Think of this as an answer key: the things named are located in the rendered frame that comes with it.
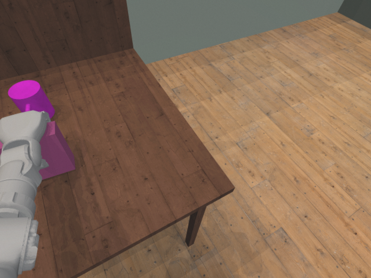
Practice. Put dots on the table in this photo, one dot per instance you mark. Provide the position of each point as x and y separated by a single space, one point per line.
139 166

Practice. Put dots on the left robot forearm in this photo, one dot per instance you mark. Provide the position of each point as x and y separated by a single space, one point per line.
20 163

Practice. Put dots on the left robot upper arm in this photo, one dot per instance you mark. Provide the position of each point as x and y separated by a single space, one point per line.
18 245

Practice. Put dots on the left robot hand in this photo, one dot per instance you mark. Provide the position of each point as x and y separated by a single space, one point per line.
26 124

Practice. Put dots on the sponge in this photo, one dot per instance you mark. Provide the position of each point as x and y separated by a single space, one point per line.
56 152

